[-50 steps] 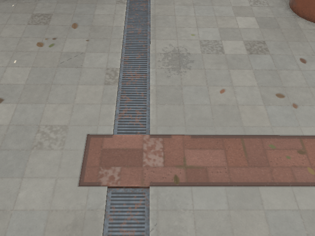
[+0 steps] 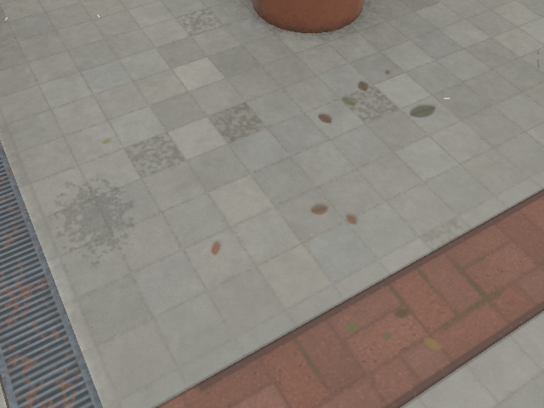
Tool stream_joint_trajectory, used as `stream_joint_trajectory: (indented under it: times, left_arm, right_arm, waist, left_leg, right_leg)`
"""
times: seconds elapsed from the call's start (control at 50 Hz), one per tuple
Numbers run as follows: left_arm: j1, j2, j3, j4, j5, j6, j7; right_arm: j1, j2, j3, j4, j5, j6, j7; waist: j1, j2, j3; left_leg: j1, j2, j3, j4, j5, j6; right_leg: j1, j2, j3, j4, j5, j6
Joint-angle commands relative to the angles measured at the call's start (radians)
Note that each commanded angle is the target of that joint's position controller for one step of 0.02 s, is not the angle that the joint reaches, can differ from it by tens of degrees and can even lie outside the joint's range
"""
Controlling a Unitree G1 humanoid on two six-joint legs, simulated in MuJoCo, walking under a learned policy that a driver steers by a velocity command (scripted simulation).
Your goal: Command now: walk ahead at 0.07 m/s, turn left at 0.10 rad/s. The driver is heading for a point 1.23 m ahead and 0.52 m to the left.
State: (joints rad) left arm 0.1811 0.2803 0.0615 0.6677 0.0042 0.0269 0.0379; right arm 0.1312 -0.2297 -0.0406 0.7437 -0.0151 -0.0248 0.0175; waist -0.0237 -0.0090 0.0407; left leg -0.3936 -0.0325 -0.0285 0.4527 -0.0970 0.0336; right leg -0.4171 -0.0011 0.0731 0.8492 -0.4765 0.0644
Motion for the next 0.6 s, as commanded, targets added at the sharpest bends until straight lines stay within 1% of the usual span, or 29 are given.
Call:
stream_joint_trajectory:
  times: [0.02, 0.06, 0.08, 0.1, 0.12, 0.14, 0.16, 0.18, 0.2, 0.22, 0.24, 0.28, 0.3, 0.32, 0.34, 0.36, 0.38, 0.4, 0.42, 0.44, 0.46, 0.48, 0.5, 0.52, 0.54, 0.56, 0.6]
  left_arm:
    - [0.104, 0.069, 0.019, -0.023, -0.003, -0.01, 0.002]
    - [0.095, 0.075, 0.024, -0.02, -0.002, -0.011, -0.001]
    - [0.079, 0.088, 0.028, -0.028, 0.004, -0.013, -0.003]
    - [0.079, 0.118, 0.035, -0.042, 0.015, -0.015, -0.001]
    - [0.076, 0.171, 0.05, -0.046, 0.026, -0.013, 0.003]
    - [0.081, 0.169, 0.056, -0.033, 0.028, -0.01, 0.003]
    - [0.041, 0.156, 0.053, -0.053, 0.03, -0.014, 0.005]
    - [0.015, 0.146, 0.051, -0.066, 0.032, -0.023, 0.01]
    - [0.001, 0.135, 0.048, -0.074, 0.023, -0.033, 0.015]
    - [-0.018, 0.129, 0.047, -0.076, 0.01, -0.041, 0.017]
    - [-0.035, 0.127, 0.047, -0.074, 0.001, -0.043, 0.017]
    - [-0.051, 0.137, 0.053, -0.069, -0.006, -0.031, 0.013]
    - [-0.052, 0.147, 0.058, -0.068, -0.006, -0.023, 0.011]
    - [-0.04, 0.159, 0.064, -0.064, -0.007, -0.016, 0.011]
    - [-0.027, 0.168, 0.068, -0.059, -0.011, -0.012, 0.011]
    - [-0.023, 0.175, 0.07, -0.055, -0.017, -0.012, 0.01]
    - [-0.033, 0.176, 0.069, -0.053, -0.028, -0.014, 0.009]
    - [-0.027, 0.17, 0.067, -0.044, -0.038, -0.018, 0.007]
    - [0.034, 0.142, 0.061, -0.019, -0.028, -0.024, 0.001]
    - [0.056, 0.08, 0.043, -0.042, 0.021, -0.028, -0.007]
    - [-0.076, 0.076, 0.034, -0.103, 0.021, -0.033, 0.002]
    - [-0.106, 0.126, 0.048, -0.094, 0.004, -0.033, 0.006]
    - [-0.103, 0.132, 0.051, -0.083, -0.004, -0.029, 0.008]
    - [-0.088, 0.131, 0.054, -0.06, 0.002, -0.025, 0.015]
    - [-0.083, 0.139, 0.058, -0.058, 0.009, -0.021, 0.022]
    - [-0.07, 0.133, 0.058, -0.051, 0.007, -0.021, 0.02]
    - [-0.041, 0.11, 0.052, -0.035, 0.001, -0.023, 0.013]
  right_arm:
    - [-0.041, -0.198, -0.053, -0.076, 0.018, 0.002, -0.004]
    - [-0.05, -0.202, -0.054, -0.087, 0.031, 0.015, -0.009]
    - [-0.038, -0.193, -0.052, -0.087, 0.037, 0.019, -0.013]
    - [-0.03, -0.175, -0.046, -0.09, 0.034, 0.018, -0.014]
    - [-0.02, -0.145, -0.041, -0.104, 0.028, 0.013, -0.011]
    - [-0.027, -0.135, -0.038, -0.117, 0.029, 0.009, -0.011]
    - [-0.021, -0.149, -0.046, -0.116, 0.028, 0.007, -0.009]
    - [-0.012, -0.167, -0.058, -0.113, 0.027, 0.01, -0.009]
    - [0.014, -0.183, -0.07, -0.104, 0.027, 0.02, -0.012]
    - [0.039, -0.178, -0.073, -0.101, 0.028, 0.031, -0.013]
    - [0.052, -0.153, -0.067, -0.101, 0.032, 0.041, -0.014]
    - [0.034, -0.112, -0.05, -0.12, 0.037, 0.052, -0.006]
    - [0.014, -0.105, -0.044, -0.135, 0.039, 0.053, 0.002]
    - [-0.005, -0.109, -0.044, -0.153, 0.041, 0.055, 0.01]
    - [-0.008, -0.125, -0.048, -0.164, 0.043, 0.057, 0.017]
    - [0.004, -0.139, -0.054, -0.169, 0.043, 0.058, 0.023]
    - [0.034, -0.143, -0.06, -0.165, 0.04, 0.06, 0.025]
    - [0.07, -0.145, -0.067, -0.152, 0.037, 0.063, 0.021]
    - [0.105, -0.173, -0.081, -0.148, 0.031, 0.062, 0.008]
    - [0.135, -0.306, -0.113, -0.17, 0.027, 0.058, -0.009]
    - [0.167, -0.341, -0.11, -0.181, -0.015, 0.039, 0.005]
    - [0.154, -0.294, -0.095, -0.188, -0.019, 0.017, 0.011]
    - [0.11, -0.264, -0.083, -0.186, -0.008, 0.005, 0.005]
    - [0.072, -0.245, -0.079, -0.191, 0.01, 0.006, -0.003]
    - [0.035, -0.234, -0.073, -0.196, 0.025, 0.012, -0.013]
    - [0.02, -0.23, -0.068, -0.201, 0.026, 0.021, -0.021]
    - [0.018, -0.225, -0.067, -0.208, 0.018, 0.03, -0.032]
  waist:
    - [0.044, 0.174, -0.182]
    - [0.058, 0.166, -0.153]
    - [0.058, 0.154, -0.14]
    - [0.06, 0.117, -0.141]
    - [0.04, -0.013, -0.129]
    - [0.036, -0.166, -0.114]
    - [0.041, -0.225, -0.09]
    - [0.045, -0.228, -0.086]
    - [0.04, -0.178, -0.087]
    - [0.027, -0.143, -0.089]
    - [0.018, -0.123, -0.088]
    - [0.027, -0.134, -0.09]
    - [0.039, -0.155, -0.098]
    - [0.053, -0.176, -0.109]
    - [0.058, -0.187, -0.117]
    - [0.053, -0.189, -0.122]
    - [0.031, -0.179, -0.125]
    - [0.015, -0.159, -0.127]
    - [0.011, -0.08, -0.136]
    - [0.031, 0.209, -0.154]
    - [-0.037, 0.329, -0.19]
    - [-0.053, 0.184, -0.189]
    - [-0.025, 0.135, -0.16]
    - [-0.007, 0.079, -0.143]
    - [0.009, 0.083, -0.131]
    - [0.024, 0.1, -0.134]
    - [0.032, 0.119, -0.15]
  left_leg:
    - [0.157, 0.206, -0.272, -0.126, 0.135, 0.191]
    - [0.104, 0.194, -0.3, -0.13, -0.019, 0.163]
    - [0.056, 0.176, -0.304, -0.126, -0.112, 0.133]
    - [-0.02, 0.151, -0.292, -0.093, -0.192, 0.094]
    - [-0.11, 0.075, -0.196, -0.021, -0.281, 0.043]
    - [-0.122, -0.009, -0.06, 0.105, -0.324, 0.003]
    - [-0.148, -0.03, -0.004, 0.26, -0.347, -0.021]
    - [-0.188, -0.009, 0.004, 0.42, -0.426, -0.039]
    - [-0.224, 0.003, -0.011, 0.548, -0.459, -0.059]
    - [-0.254, 0.023, -0.027, 0.618, -0.451, -0.073]
    - [-0.265, 0.038, -0.023, 0.616, -0.427, -0.084]
    - [-0.212, 0.048, 0.03, 0.516, -0.365, -0.096]
    - [-0.157, 0.046, 0.058, 0.448, -0.336, -0.096]
    - [-0.115, 0.042, 0.077, 0.389, -0.317, -0.091]
    - [-0.082, 0.036, 0.09, 0.335, -0.301, -0.084]
    - [-0.045, 0.027, 0.106, 0.271, -0.268, -0.072]
    - [0.015, 0.012, 0.127, 0.174, -0.192, -0.053]
    - [0.097, -0.014, 0.142, 0.053, -0.107, -0.032]
    - [0.223, -0.01, 0.083, -0.029, 0.022, -0.003]
    - [0.41, 0.238, -0.254, -0.042, 0.417, 0.088]
    - [0.383, 0.42, -0.555, -0.092, 0.484, 0.305]
    - [0.384, 0.398, -0.5, -0.101, 0.42, 0.315]
    - [0.353, 0.349, -0.417, -0.086, 0.362, 0.268]
    - [0.33, 0.297, -0.361, -0.083, 0.297, 0.22]
    - [0.299, 0.27, -0.338, -0.088, 0.265, 0.196]
    - [0.256, 0.241, -0.316, -0.098, 0.258, 0.187]
    - [0.249, 0.217, -0.3, -0.105, 0.233, 0.188]
  right_leg:
    - [0.125, 0.025, -0.032, -0.202, 0.133, -0.011]
    - [0.195, 0.037, -0.047, -0.335, 0.239, -0.045]
    - [0.242, 0.022, -0.037, -0.377, 0.266, -0.07]
    - [0.308, -0.049, 0.015, -0.389, 0.286, -0.108]
    - [0.323, -0.147, 0.091, -0.405, 0.258, -0.161]
    - [0.261, -0.224, 0.172, -0.472, 0.247, -0.219]
    - [0.245, -0.302, 0.242, -0.523, 0.338, -0.265]
    - [0.26, -0.35, 0.264, -0.511, 0.492, -0.295]
    - [0.28, -0.358, 0.245, -0.491, 0.634, -0.307]
    - [0.304, -0.358, 0.209, -0.465, 0.733, -0.301]
    - [0.319, -0.335, 0.157, -0.448, 0.782, -0.282]
    - [0.307, -0.284, 0.059, -0.433, 0.785, -0.254]
    - [0.29, -0.271, 0.024, -0.429, 0.772, -0.247]
    - [0.289, -0.273, 0.01, -0.426, 0.756, -0.247]
    - [0.295, -0.281, 0.006, -0.415, 0.732, -0.245]
    - [0.294, -0.288, 0.001, -0.398, 0.703, -0.238]
    - [0.276, -0.286, -0.016, -0.364, 0.665, -0.219]
    - [0.244, -0.268, -0.045, -0.32, 0.582, -0.187]
    - [0.164, -0.23, -0.101, -0.211, 0.447, -0.127]
    - [-0.091, -0.125, -0.198, 0.09, 0.052, -0.02]
    - [-0.267, 0.002, -0.068, 0.295, -0.237, 0.004]
    - [-0.287, -0.025, 0.009, 0.41, -0.208, -0.002]
    - [-0.296, -0.038, 0.018, 0.417, -0.125, -0.015]
    - [-0.295, -0.05, 0.02, 0.381, -0.051, -0.016]
    - [-0.281, -0.056, 0.028, 0.339, 0.011, -0.011]
    - [-0.234, -0.041, 0.017, 0.335, 0.053, -0.006]
    - [-0.208, -0.018, 0.008, 0.287, 0.105, 0.006]
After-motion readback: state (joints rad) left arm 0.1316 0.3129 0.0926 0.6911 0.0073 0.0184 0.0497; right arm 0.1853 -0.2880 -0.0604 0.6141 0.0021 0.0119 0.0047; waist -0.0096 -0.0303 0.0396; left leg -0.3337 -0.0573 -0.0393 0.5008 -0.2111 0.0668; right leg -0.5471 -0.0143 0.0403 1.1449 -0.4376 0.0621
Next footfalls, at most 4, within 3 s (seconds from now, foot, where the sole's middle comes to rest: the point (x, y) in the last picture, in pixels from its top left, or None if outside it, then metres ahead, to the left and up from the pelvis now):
0.10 right None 0.07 -0.14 -0.77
0.42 left None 0.06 0.13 -0.77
0.92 right None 0.15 -0.06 -0.77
1.28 left None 0.00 0.13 -0.77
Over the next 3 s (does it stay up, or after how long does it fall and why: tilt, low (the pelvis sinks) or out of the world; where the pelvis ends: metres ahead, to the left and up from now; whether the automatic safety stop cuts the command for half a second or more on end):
stays up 0.79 0.52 0.00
